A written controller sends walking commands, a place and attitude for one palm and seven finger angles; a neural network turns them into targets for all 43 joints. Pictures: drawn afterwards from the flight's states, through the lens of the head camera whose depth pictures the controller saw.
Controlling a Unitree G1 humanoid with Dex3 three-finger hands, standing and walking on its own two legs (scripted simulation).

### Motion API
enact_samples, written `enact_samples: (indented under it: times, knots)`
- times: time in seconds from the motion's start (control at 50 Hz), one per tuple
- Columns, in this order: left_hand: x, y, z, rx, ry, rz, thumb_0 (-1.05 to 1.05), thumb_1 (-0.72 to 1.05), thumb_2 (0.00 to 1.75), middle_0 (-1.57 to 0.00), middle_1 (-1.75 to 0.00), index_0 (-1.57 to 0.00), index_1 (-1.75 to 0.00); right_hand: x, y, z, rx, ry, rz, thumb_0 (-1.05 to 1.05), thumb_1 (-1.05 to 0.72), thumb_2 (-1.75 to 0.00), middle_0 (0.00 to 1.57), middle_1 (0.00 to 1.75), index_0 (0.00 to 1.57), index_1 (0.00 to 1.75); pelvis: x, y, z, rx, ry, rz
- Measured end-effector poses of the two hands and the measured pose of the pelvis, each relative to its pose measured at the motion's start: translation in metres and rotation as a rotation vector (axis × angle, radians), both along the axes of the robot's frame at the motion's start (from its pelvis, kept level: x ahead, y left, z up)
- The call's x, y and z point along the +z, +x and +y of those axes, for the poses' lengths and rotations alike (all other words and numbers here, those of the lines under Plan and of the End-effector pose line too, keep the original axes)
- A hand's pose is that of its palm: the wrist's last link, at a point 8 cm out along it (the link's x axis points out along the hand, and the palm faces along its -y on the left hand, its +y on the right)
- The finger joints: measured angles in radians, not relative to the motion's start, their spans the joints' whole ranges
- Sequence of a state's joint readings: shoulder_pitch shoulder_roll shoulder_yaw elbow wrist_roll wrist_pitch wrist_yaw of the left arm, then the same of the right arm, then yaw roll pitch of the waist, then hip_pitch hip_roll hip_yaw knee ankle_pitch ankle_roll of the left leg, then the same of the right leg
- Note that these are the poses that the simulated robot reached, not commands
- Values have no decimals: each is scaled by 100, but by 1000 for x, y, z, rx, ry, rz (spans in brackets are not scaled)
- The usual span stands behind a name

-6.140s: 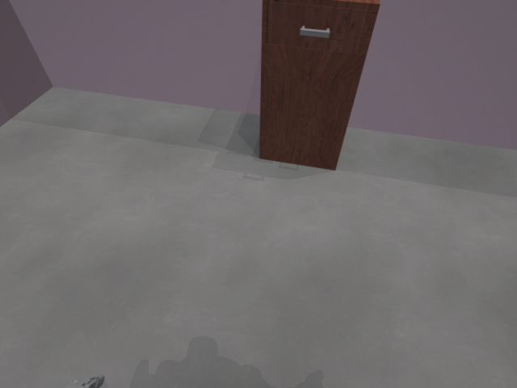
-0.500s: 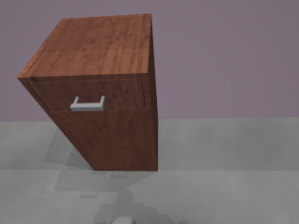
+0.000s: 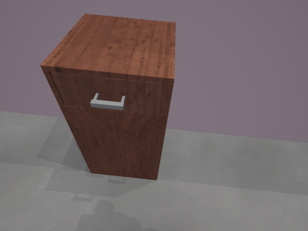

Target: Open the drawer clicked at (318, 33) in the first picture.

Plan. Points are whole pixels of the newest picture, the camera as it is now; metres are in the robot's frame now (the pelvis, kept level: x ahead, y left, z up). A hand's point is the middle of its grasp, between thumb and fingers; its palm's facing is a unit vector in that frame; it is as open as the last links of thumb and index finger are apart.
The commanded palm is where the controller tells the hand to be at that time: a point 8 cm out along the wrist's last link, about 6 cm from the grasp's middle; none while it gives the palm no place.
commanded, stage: come to a stop and stand still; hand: left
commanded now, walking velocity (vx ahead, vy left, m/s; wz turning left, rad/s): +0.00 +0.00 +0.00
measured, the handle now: (108, 100) +0.53 +0.22 -0.02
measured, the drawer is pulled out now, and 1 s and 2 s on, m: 0.00 0.00 0.00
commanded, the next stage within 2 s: look again from close up in 0.48 s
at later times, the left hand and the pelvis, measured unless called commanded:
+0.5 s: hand out of the picture +0.02 +0.18 -0.18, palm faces +0.02 -0.98 -0.18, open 7.3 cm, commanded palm none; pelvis +0.02 +0.01 +0.00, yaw -1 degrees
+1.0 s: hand out of the picture +0.04 +0.18 -0.17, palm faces +0.00 -0.97 -0.23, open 7.3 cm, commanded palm none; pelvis +0.02 +0.00 +0.00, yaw -1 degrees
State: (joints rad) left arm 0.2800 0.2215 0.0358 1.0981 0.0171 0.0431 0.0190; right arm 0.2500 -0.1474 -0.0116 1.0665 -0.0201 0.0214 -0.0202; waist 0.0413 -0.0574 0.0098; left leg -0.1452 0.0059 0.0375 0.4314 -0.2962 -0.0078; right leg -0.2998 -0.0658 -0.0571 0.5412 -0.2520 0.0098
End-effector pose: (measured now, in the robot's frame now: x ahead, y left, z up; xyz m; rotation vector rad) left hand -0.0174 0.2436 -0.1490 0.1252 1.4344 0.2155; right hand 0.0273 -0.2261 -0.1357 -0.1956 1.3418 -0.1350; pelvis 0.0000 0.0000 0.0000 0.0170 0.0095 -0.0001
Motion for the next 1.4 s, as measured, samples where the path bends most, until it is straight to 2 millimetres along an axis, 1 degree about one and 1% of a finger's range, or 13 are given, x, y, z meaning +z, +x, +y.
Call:
enact_samples:
  times: [0.12, 0.24, 0.42, 0.58, 0.74, 0.9, 1.06, 1.22, 1.24, 1.26, 1.3, 1.36, 1.4]
  knots:
    - [3, -1, -11, -30, -27, 33, 1, 91, 90, -20, -30, -20, -30, -6, -9, 8, -41, 15, 25, 1, -94, -90, 20, 30, 20, 30, 1, 5, 7, -16, -16, -8]
    - [0, 14, -22, -49, -57, 18, 1, 91, 90, -20, -30, -20, -30, -5, -21, 15, -63, 21, 48, 1, -93, -90, 20, 30, 20, 30, 3, 10, 10, -20, -21, -14]
    - [0, 30, -17, -57, -41, -6, 1, 93, 90, -20, -30, -20, -30, -6, -36, 28, -82, 43, 98, 1, -91, -90, 20, 30, 20, 30, 3, 17, 9, -19, -25, -15]
    - [2, 35, -17, -58, -31, -4, 1, 92, 90, -20, -30, -20, -30, -8, -39, 32, -96, 57, 113, 1, -91, -90, 20, 30, 20, 30, 3, 22, 9, -21, -24, -15]
    - [3, 34, -12, -83, -3, -21, 1, 91, 90, -20, -30, -20, -30, -18, -24, 28, -66, 67, 38, 1, -91, -90, 20, 30, 19, 30, -5, 20, 12, -16, -24, -9]
    - [7, 43, -12, -84, 15, -44, 1, 91, 90, -20, -30, -20, -30, -23, -14, 19, -49, 74, 16, 1, -92, -90, 20, 30, 19, 30, -5, 23, 7, -22, -14, -27]
    - [9, 52, -22, -87, 18, -60, 1, 91, 90, -20, -30, -20, -30, -23, -14, 9, -46, 76, 35, 1, -91, -90, 20, 30, 19, 30, -4, 24, -4, -22, -10, -28]
    - [9, 52, -31, -82, 20, -58, 1, 92, 90, -20, -30, -20, -30, -21, -20, -2, -49, 71, 71, 1, -91, -90, 20, 30, 19, 30, -3, 24, -13, -17, -14, -21]
    - [13, 61, -31, -141, 35, -91, 1, 92, 89, -20, -30, -20, -30, -19, -17, -4, -49, 62, 43, 1, -91, -90, 20, 30, 19, 30, -4, 22, -14, -28, -13, -18]
    - [24, 78, -30, -211, 74, -187, 1, 92, 89, -20, -31, -21, -30, -16, -10, -8, -45, 43, -20, 1, -91, -90, 20, 30, 20, 30, -4, 21, -15, -42, -10, -12]
    - [57, 116, -27, -319, 200, -395, 2, 91, 89, -20, -31, -21, -31, -10, 8, -19, -55, 4, -167, 2, -92, -90, 20, 30, 20, 30, -6, 18, -15, -39, -3, 5]
    - [110, 171, -28, -544, 437, -657, 2, 87, 88, -21, -33, -21, -33, -1, 48, -34, -17, -29, -361, 2, -92, -90, 20, 30, 20, 30, -10, 8, -15, -33, 7, 43]
    - [141, 198, -30, -702, 627, -788, 2, 84, 86, -21, -35, -21, -35, 9, 78, -43, 9, -41, -473, 2, -92, -90, 20, 30, 20, 30, -14, 1, -16, -45, 16, 76]
